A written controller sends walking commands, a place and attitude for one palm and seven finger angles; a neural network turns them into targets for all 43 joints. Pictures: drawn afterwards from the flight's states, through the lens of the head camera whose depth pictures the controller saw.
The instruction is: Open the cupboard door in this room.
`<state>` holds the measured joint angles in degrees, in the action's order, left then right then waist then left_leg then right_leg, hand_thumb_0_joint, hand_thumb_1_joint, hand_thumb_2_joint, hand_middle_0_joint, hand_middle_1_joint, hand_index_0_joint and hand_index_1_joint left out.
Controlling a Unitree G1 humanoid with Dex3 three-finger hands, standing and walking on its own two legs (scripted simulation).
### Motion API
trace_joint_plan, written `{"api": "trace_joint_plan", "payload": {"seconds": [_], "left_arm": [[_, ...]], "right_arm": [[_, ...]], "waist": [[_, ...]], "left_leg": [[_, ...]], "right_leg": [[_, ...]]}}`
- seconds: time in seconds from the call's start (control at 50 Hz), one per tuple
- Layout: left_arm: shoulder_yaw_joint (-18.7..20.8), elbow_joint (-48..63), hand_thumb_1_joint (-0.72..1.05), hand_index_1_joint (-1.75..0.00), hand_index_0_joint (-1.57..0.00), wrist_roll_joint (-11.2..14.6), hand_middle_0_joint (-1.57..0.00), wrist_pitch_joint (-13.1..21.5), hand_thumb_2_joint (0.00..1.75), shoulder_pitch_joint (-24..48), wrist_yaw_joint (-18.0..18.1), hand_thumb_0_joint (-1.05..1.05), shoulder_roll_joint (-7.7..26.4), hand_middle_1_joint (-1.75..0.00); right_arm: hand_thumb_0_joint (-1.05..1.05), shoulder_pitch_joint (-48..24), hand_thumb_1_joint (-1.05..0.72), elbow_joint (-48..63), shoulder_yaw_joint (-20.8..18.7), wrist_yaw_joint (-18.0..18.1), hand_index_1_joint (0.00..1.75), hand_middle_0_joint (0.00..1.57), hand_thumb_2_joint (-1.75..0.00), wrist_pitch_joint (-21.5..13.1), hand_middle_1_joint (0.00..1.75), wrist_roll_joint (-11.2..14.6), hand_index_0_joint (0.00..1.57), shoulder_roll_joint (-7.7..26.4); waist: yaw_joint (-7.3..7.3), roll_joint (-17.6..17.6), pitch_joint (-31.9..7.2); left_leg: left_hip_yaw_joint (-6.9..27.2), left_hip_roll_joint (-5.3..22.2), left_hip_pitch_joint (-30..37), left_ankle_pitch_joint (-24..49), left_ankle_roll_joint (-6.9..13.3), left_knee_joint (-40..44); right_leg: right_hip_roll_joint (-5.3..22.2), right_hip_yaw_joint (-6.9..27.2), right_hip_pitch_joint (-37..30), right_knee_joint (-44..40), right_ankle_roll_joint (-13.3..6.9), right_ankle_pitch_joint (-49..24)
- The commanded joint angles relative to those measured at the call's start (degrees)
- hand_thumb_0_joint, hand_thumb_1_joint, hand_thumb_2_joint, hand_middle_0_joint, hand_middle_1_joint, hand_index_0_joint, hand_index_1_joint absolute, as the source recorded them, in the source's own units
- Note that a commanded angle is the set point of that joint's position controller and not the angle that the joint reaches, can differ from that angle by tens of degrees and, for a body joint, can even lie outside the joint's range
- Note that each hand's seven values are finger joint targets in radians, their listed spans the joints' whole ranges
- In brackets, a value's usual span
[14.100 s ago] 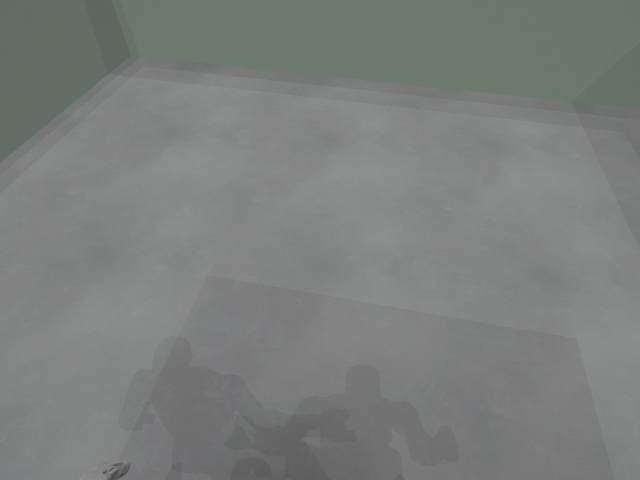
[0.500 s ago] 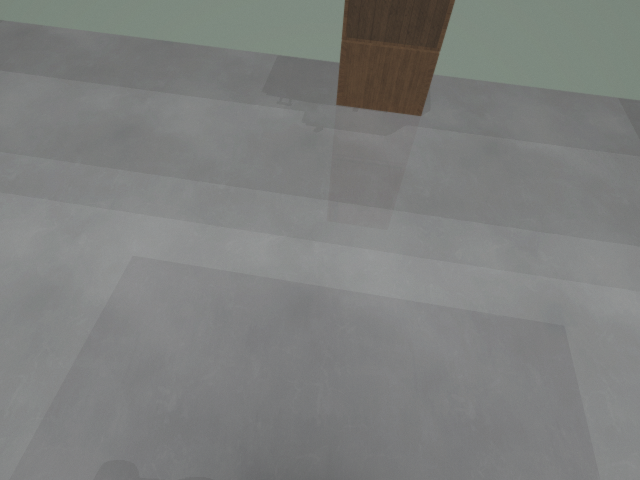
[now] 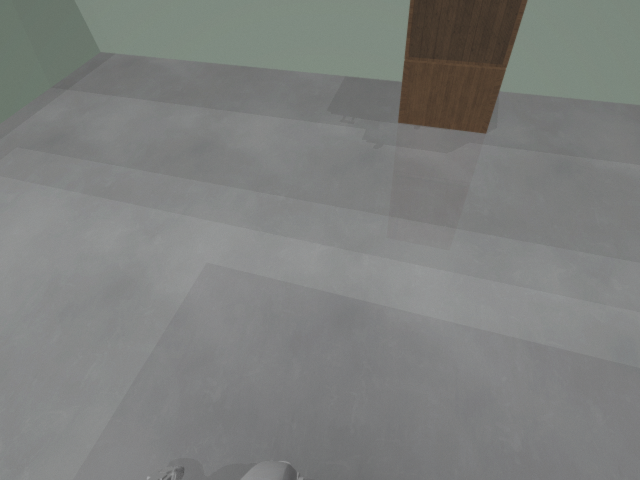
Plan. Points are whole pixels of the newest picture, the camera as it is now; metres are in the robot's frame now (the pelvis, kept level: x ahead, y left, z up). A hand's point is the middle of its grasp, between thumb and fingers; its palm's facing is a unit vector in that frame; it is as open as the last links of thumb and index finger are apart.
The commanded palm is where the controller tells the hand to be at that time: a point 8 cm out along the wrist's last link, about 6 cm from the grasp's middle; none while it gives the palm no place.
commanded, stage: turn or walk to find it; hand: left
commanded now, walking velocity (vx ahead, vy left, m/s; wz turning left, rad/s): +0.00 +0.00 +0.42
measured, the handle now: out of the picture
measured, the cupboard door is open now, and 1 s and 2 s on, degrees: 0 0 0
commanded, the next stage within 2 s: stand and wait in 0.42 s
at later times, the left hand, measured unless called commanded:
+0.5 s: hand out of the picture -0.05 +0.26 -0.18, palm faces +0.25 -0.94 -0.24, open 7.3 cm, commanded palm none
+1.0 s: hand out of the picture -0.03 +0.19 -0.17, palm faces +0.28 -0.94 -0.21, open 7.2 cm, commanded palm none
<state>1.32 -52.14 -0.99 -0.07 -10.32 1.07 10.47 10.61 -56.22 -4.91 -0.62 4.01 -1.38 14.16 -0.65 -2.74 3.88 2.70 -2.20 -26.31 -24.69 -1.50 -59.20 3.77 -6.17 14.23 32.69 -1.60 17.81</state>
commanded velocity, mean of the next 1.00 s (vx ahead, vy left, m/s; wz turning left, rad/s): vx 0.00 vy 0.00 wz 0.21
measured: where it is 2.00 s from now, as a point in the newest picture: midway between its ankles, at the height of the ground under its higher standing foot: outside the picture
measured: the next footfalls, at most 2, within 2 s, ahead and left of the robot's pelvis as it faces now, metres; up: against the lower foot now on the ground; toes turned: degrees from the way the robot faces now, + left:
left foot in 0.34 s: -0.02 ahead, +0.15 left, +0.00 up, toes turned +15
right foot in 0.74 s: +0.05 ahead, -0.08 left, +0.00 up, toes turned +9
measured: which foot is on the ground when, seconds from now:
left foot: up 0.00-0.32, down 0.34-1.00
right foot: down 0.00-0.34, up 0.36-0.72, down 0.74-1.00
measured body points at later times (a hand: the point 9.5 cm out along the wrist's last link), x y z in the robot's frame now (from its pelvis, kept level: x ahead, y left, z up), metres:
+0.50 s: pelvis -0.02 +0.04 +0.00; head +0.01 +0.07 +0.45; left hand -0.06 +0.31 -0.16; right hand +0.12 -0.18 -0.13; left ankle -0.05 +0.14 -0.74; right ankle -0.02 -0.10 -0.67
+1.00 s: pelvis -0.01 +0.01 +0.00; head +0.00 +0.01 +0.45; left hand -0.04 +0.24 -0.15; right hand +0.05 -0.22 -0.16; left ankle -0.06 +0.14 -0.74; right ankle +0.01 -0.09 -0.74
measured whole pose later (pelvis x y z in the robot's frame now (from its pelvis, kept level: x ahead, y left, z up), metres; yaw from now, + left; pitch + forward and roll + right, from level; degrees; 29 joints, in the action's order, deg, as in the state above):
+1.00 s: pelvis -0.01 +0.01 +0.00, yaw +15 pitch -1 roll +0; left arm 0.4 -62.6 -0.2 -0.1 -12.5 1.4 9.4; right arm 15.0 -64.7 -1.9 1.6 1.1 -0.9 10.7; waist -0.2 -0.8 2.7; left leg 0.5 1.8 -10.4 -16.3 -2.1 -28.5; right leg 1.3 -5.9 11.9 30.3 -1.4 17.0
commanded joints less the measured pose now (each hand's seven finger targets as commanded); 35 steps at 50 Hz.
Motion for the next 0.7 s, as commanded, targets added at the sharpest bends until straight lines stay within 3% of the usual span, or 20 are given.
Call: {"api": "trace_joint_plan", "payload": {"seconds": [0.0,0.1,0.2,0.24,0.28,0.3,0.32,0.34,0.36,0.38,0.42,0.44,0.54,0.6,0.64,0.68], "left_arm": [[2.7,3.6,0.90,-0.30,-0.20,-0.3,-0.20,1.1,0.90,-0.2,0.8,0.00,10.2,-0.30],[3.1,1.0,0.90,-0.30,-0.20,-0.5,-0.20,1.0,0.90,-6.4,0.8,0.00,12.0,-0.30],[3.8,-0.5,0.90,-0.30,-0.20,-0.9,-0.20,0.4,0.90,-7.0,0.8,0.00,14.1,-0.30],[4.0,-0.9,0.90,-0.30,-0.20,-0.8,-0.20,0.1,0.90,-6.3,0.7,0.00,14.6,-0.30],[4.1,-1.3,0.90,-0.30,-0.20,-0.2,-0.20,-0.3,0.90,-4.4,0.6,0.00,14.1,-0.30],[3.8,-0.3,0.90,-0.30,-0.20,0.4,-0.20,-0.8,0.90,-5.1,0.4,0.00,11.9,-0.30],[2.8,1.8,0.90,-0.30,-0.20,0.5,-0.20,-1.2,0.90,-4.5,0.0,0.00,7.9,-0.30],[2.4,2.8,0.90,-0.30,-0.20,-0.1,-0.20,-1.8,0.90,-0.9,0.2,0.00,8.6,-0.30],[2.7,2.2,0.90,-0.30,-0.20,-0.1,-0.20,-2.2,0.90,1.4,0.4,0.00,7.9,-0.30],[2.9,1.6,0.90,-0.30,-0.20,0.0,-0.20,-2.2,0.90,1.7,-0.1,0.00,9.0,-0.30],[2.8,-0.6,0.90,-0.30,-0.20,-0.1,-0.20,-1.9,0.90,-1.7,-0.6,0.00,8.4,-0.30],[2.5,-1.3,0.90,-0.30,-0.20,-0.1,-0.20,-1.7,0.90,-2.5,-0.6,0.00,8.1,-0.30],[1.5,-2.1,0.90,-0.30,-0.20,0.1,-0.20,-1.6,0.90,-1.9,-0.1,0.00,6.7,-0.30],[0.8,-2.3,0.90,-0.30,-0.20,0.2,-0.20,-1.4,0.90,-1.1,0.0,0.00,5.6,-0.30],[0.6,-3.1,0.90,-0.30,-0.20,0.3,-0.20,-0.9,0.90,-2.3,0.1,0.00,5.1,-0.30],[0.5,-5.3,0.90,-0.30,-0.20,0.3,-0.20,-0.3,0.90,-6.3,0.4,0.00,5.3,-0.30]], "right_arm": [[0.00,1.4,-0.90,3.2,-0.6,-0.5,0.30,0.20,-0.90,-1.0,0.30,0.1,0.20,3.8],[0.00,-2.5,-0.90,3.7,0.2,-0.3,0.30,0.20,-0.90,-1.0,0.30,0.4,0.20,3.4],[0.00,-4.3,-0.90,4.2,1.1,-0.1,0.30,0.20,-0.90,-1.7,0.30,1.0,0.20,2.6],[0.00,-2.6,-0.90,3.9,1.2,0.0,0.30,0.20,-0.90,-2.1,0.30,1.1,0.20,2.6],[0.00,1.3,-0.90,3.0,1.1,0.0,0.30,0.20,-0.90,-2.8,0.30,0.9,0.20,3.7],[0.00,3.4,-0.90,2.8,0.3,0.0,0.30,0.20,-0.90,-3.4,0.30,0.6,0.20,7.6],[0.00,4.8,-0.90,3.2,-1.0,0.2,0.30,0.20,-0.90,-3.5,0.30,0.3,0.20,13.1],[0.00,6.6,-0.90,2.4,-1.3,0.6,0.30,0.20,-0.90,-3.0,0.30,0.3,0.20,14.1],[0.00,5.0,-0.90,2.1,-1.1,1.2,0.30,0.20,-0.90,-3.1,0.30,0.1,0.20,13.0],[0.00,2.1,-0.90,2.9,-0.6,1.5,0.30,0.20,-0.90,-3.1,0.30,0.2,0.20,11.1],[0.00,-1.6,-0.90,3.9,0.4,1.7,0.30,0.20,-0.90,-3.6,0.30,0.3,0.20,8.7],[0.00,-1.2,-0.90,3.7,0.5,1.8,0.30,0.20,-0.90,-4.0,0.30,0.4,0.20,8.1],[0.00,1.9,-0.90,1.6,0.7,2.0,0.30,0.20,-0.90,-4.4,0.30,0.5,0.20,6.8],[0.00,1.7,-0.90,0.7,0.7,2.1,0.30,0.20,-0.90,-4.2,0.30,0.2,0.20,6.4],[0.00,1.6,-0.90,0.0,0.7,2.1,0.30,0.20,-0.90,-4.2,0.30,0.2,0.20,6.3],[0.00,0.8,-0.90,-0.8,0.7,2.0,0.30,0.20,-0.90,-4.2,0.30,0.6,0.20,5.7]], "waist": [[-0.04,12.2,-2.1],[2.82,11.9,-3.8],[3.75,13.5,-5.0],[2.85,14.0,-6.3],[0.18,10.4,-7.4],[-1.00,0.3,-8.7],[-1.68,-16.2,-6.7],[-3.45,-12.2,-6.5],[-2.81,-13.7,-5.2],[-1.68,-10.8,-3.4],[0.72,-6.0,-3.9],[0.71,-4.6,-4.8],[-0.10,-3.7,-5.6],[-0.30,-5.2,-4.9],[0.08,-5.8,-5.0],[1.85,-4.4,-5.4]], "left_leg": [[-0.3,3.4,-4.2,3.4,-1.6,-9.6],[-2.9,4.0,-3.3,-0.2,-2.6,-0.1],[-5.6,4.2,2.1,-3.2,-1.6,11.8],[-7.2,3.8,6.2,-0.6,-1.2,19.2],[-7.3,4.4,15.6,10.4,-0.3,33.2],[1.2,10.6,23.1,18.1,2.1,39.0],[17.9,24.0,26.2,34.0,8.5,41.7],[18.7,26.3,21.6,32.3,12.6,42.3],[17.2,23.3,19.5,28.9,11.9,42.7],[15.0,21.0,17.2,25.6,11.5,42.6],[8.7,16.9,18.4,29.0,10.3,41.6],[7.4,16.1,20.0,32.8,10.3,41.0],[6.5,16.0,23.4,40.9,11.1,40.2],[6.8,15.9,21.3,39.3,11.1,39.7],[7.4,15.2,20.4,39.6,10.5,38.5],[6.1,13.5,17.8,34.2,8.3,36.4]], "right_leg": [[14.0,7.9,-3.0,-14.4,-4.3,-18.9],[15.9,6.3,-9.7,-12.3,-5.8,-28.2],[17.7,5.5,-10.1,-10.6,-7.1,-28.7],[17.7,4.4,-9.4,-8.3,-6.1,-28.3],[15.7,0.3,-4.5,-2.3,-2.0,-22.3],[11.3,-3.0,3.9,6.4,1.7,-11.6],[4.1,-4.4,17.4,17.3,5.8,15.8],[3.4,0.6,16.6,24.5,5.2,19.0],[3.2,3.5,18.1,28.3,5.3,16.2],[3.4,4.5,18.4,30.5,5.3,11.9],[2.8,4.5,17.5,31.2,5.8,6.1],[2.5,4.5,16.9,30.4,6.0,5.3],[1.4,4.4,13.9,22.7,6.3,5.8],[0.7,3.8,8.7,13.3,5.8,7.5],[-0.2,3.0,4.7,5.6,5.3,5.8],[-0.4,2.2,-2.1,-4.2,5.0,-3.2]]}}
